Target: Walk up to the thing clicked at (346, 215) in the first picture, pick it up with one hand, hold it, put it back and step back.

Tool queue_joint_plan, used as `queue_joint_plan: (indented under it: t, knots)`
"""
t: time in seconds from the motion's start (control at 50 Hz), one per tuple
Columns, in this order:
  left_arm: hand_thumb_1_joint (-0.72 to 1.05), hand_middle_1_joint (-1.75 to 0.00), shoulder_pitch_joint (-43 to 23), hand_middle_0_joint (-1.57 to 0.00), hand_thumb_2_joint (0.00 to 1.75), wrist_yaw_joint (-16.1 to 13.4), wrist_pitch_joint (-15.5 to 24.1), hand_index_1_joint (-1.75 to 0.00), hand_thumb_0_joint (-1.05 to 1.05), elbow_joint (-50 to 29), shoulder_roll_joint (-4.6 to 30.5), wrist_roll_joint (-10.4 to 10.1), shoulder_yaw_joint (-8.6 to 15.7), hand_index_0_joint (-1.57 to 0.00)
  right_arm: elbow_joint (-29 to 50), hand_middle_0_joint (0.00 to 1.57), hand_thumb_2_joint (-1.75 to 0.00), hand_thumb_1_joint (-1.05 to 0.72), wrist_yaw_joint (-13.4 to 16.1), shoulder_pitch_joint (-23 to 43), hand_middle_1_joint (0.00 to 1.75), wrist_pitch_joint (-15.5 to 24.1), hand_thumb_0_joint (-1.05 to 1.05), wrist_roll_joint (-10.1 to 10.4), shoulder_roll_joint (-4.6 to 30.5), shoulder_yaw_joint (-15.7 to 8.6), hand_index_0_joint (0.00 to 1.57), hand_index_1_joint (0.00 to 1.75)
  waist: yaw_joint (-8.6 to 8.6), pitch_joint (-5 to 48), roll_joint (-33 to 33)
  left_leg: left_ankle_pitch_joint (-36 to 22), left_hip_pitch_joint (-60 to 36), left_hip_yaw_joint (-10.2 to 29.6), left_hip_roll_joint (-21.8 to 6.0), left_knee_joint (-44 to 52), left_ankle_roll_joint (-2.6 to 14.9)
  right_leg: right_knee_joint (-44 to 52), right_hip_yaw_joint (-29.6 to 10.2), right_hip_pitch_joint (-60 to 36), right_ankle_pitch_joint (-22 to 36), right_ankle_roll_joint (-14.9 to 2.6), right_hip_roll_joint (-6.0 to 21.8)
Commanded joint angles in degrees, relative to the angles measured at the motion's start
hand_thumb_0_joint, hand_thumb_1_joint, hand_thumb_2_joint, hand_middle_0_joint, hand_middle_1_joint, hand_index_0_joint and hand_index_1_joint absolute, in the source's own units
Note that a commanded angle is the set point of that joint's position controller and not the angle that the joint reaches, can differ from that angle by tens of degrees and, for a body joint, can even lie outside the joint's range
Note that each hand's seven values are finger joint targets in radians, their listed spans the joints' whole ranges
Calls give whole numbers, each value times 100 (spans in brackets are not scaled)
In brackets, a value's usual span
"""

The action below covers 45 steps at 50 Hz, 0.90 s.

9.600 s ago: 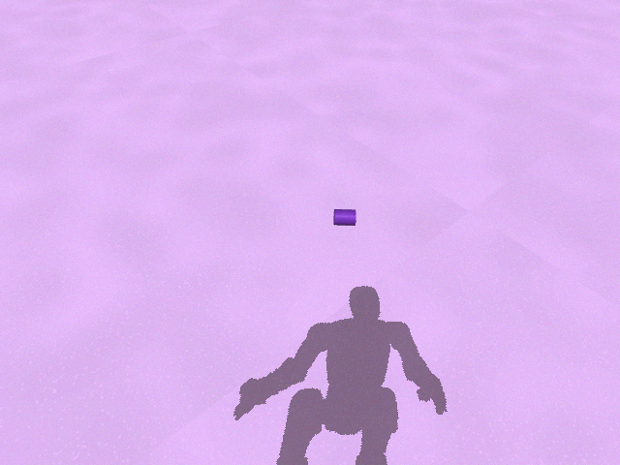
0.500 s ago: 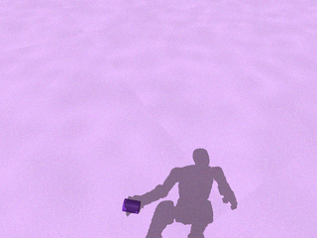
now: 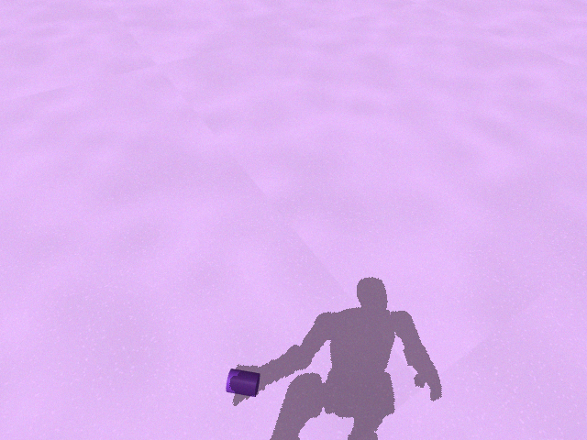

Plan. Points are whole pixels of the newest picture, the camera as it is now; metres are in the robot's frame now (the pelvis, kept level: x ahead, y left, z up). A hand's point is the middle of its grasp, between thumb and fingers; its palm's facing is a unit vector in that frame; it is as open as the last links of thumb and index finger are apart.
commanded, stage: stand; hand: left
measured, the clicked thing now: (243, 382) +0.46 +0.15 -0.75
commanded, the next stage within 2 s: walk up in 0.62 s
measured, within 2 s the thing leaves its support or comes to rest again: neither
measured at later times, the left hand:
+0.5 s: hand out of the picture +0.07 +0.25 -0.16, palm faces -0.02 -0.94 -0.34, open 7.4 cm
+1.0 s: hand out of the picture +0.09 +0.22 -0.16, palm faces -0.04 -0.94 -0.33, open 7.4 cm
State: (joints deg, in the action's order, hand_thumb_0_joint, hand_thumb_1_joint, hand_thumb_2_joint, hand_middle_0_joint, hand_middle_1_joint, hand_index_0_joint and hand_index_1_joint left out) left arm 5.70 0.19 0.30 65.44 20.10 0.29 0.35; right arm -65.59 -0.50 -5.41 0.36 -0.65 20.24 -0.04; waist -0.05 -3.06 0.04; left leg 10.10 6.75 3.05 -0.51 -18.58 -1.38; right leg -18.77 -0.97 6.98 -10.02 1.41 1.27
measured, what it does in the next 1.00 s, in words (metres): stands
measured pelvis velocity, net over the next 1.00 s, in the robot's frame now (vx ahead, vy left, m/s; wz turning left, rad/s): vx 0.02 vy -0.03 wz -0.02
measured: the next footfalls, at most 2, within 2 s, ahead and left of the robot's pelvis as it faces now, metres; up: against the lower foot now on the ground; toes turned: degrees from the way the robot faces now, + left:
left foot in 1.54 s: +0.08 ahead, +0.04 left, +0.00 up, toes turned -4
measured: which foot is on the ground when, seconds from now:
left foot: down 0.00-1.00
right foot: down 0.00-1.00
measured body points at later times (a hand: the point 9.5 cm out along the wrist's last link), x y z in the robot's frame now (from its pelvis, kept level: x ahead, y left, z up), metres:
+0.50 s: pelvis +0.00 +0.00 +0.00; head +0.01 +0.00 +0.45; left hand +0.07 +0.30 -0.13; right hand +0.07 -0.31 -0.13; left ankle +0.00 +0.14 -0.75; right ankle +0.00 -0.13 -0.75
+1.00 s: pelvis +0.02 -0.03 -0.01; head +0.06 -0.04 +0.44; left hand +0.09 +0.27 -0.14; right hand +0.08 -0.37 -0.13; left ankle +0.01 +0.10 -0.74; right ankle +0.00 -0.13 -0.75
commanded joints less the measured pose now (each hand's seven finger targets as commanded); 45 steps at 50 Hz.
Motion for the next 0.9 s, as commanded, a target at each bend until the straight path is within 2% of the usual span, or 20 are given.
queue_joint_plan:
  t: [0.0,0.14,0.22,0.26,0.36,0.42,0.46,0.54,0.58,0.6,0.66,0.7,0.74,0.76,0.78,0.8,0.82,0.84,0.86,0.88]
  knots:
    - [90,-30,-199,-20,90,-64,161,-30,0,-329,1241,7,205,-20,320,20,-90,-90,73,244,30,125,0,36,1242,-208,20,30,-1,486,42,-789,22,365,-623,246,221,254,-400,-202,723,-193,596]
    - [90,-30,-192,-20,90,-63,142,-30,0,-339,1271,13,202,-20,330,20,-90,-90,69,215,30,108,0,23,1243,-222,20,30,-4,364,-35,-394,104,398,-603,312,210,285,-391,-54,272,-217,561]
    - [90,-30,-135,-20,90,-53,145,-30,0,-341,1271,14,197,-20,327,20,-90,-90,67,160,30,116,0,30,1224,-212,20,30,-4,392,18,-475,116,385,-598,298,214,249,-389,-111,417,-225,566]
    - [90,-30,-120,-20,90,-53,147,-30,0,-356,1251,3,192,-20,345,20,-90,-90,70,207,30,128,0,25,1258,-214,20,30,37,471,50,-748,41,390,-636,252,223,193,-386,-175,611,-235,587]
    - [90,-30,-82,-20,90,-55,143,-30,0,-344,1265,9,191,-20,337,20,-90,-90,71,181,30,112,0,36,1266,-217,20,30,29,336,30,-407,101,392,-580,280,217,302,-405,-45,356,-213,566]
    - [90,-30,-95,-20,90,-56,145,-30,0,-349,1278,13,196,-20,349,20,-90,-90,69,97,30,124,0,37,1228,-195,20,30,-11,408,16,-633,103,402,-607,283,212,234,-392,-163,567,-212,579]
    - [90,-30,-47,-20,90,-53,151,-30,0,-366,1241,16,188,-20,367,20,-90,-90,74,169,30,130,0,33,1271,-206,20,30,31,495,36,-753,-15,387,-615,214,218,222,-383,-163,713,-212,589]
    - [90,-30,-91,-20,90,-56,131,-30,0,-357,1260,4,190,-20,353,20,-90,-90,77,120,30,99,0,32,1262,-200,20,30,12,331,69,-349,82,393,-576,276,201,299,-403,-17,250,-219,558]
    - [90,-30,-95,-20,90,-51,131,-30,0,-352,1287,23,198,-20,362,20,-90,-90,75,116,30,95,0,26,1228,-192,20,30,10,344,-10,-344,137,404,-589,290,216,270,-399,-82,319,-232,580]
    - [90,-30,-34,-20,90,32,-18,-30,0,-574,1462,142,450,-20,454,20,-90,-90,168,-207,30,205,0,-29,1552,-389,20,30,-105,371,-361,-85,62,423,-636,285,330,-3,-320,68,243,-283,314]
    - [90,-30,-54,-20,90,101,-143,-30,0,-724,1309,166,474,-20,497,20,-90,-90,260,-398,30,255,0,-46,1712,-503,20,30,-129,302,88,96,-129,977,-1095,383,678,-512,-252,633,-241,-254,172]
    - [90,-30,77,-20,90,128,-178,-30,0,-820,1202,176,512,-20,650,20,-90,-90,294,-269,30,272,0,-70,1760,-564,20,30,-71,269,409,-172,-64,1113,-1355,322,901,-808,-234,722,-664,-253,116]
    - [90,-30,319,-20,90,155,-193,-30,0,-876,1137,177,523,-20,828,20,-90,-90,316,-77,30,276,0,-77,1699,-559,20,30,67,270,636,-344,114,934,-1368,144,946,-912,-258,610,-723,-278,115]
    - [90,-30,369,-20,90,170,-190,-30,0,-889,1175,189,540,-20,890,20,-90,-90,317,-82,30,269,0,-80,1660,-564,20,30,83,254,636,-354,269,795,-1248,-16,873,-844,-339,472,-399,-319,153]
    - [90,-30,441,-20,90,170,-173,-30,0,-904,1243,186,575,-20,934,20,-90,-90,319,-136,30,255,0,-59,1597,-551,20,30,106,281,546,-342,444,577,-1056,-230,724,-716,-448,229,101,-386,213]
    - [90,-30,486,-20,90,166,-149,-30,0,-942,1317,181,584,-20,985,20,-90,-90,316,-165,30,243,0,-43,1491,-518,20,30,105,330,311,-242,542,250,-740,-516,537,-426,-681,64,678,-493,369]
    - [90,-30,428,-20,90,160,-122,-30,0,-1005,1485,178,625,-20,1034,20,-90,-90,314,-201,30,228,0,-18,1398,-494,20,30,75,318,-12,-119,649,-106,-375,-925,350,-217,-1036,-4,1002,-680,610]
    - [90,-30,483,-20,90,147,-118,-30,0,-1050,1627,147,669,-20,1099,20,-90,-90,323,-140,30,207,0,-13,1243,-464,20,30,152,282,-303,215,781,-355,-82,-1457,212,-39,-1363,-28,1139,-964,882]
    - [90,-30,383,-20,90,121,-108,-30,0,-1151,1602,147,640,-20,1106,20,-90,-90,320,-204,30,200,0,-7,1094,-415,20,30,104,238,-465,692,897,-510,53,-1459,119,15,-1520,-50,1263,-1164,1089]
    - [90,-30,359,-20,90,118,-124,-30,0,-1218,1600,157,646,-20,1099,20,-90,-90,333,-309,30,191,0,-8,1106,-412,20,30,111,145,-680,1277,995,-512,83,-1623,136,36,-1572,-18,1237,-1242,1133]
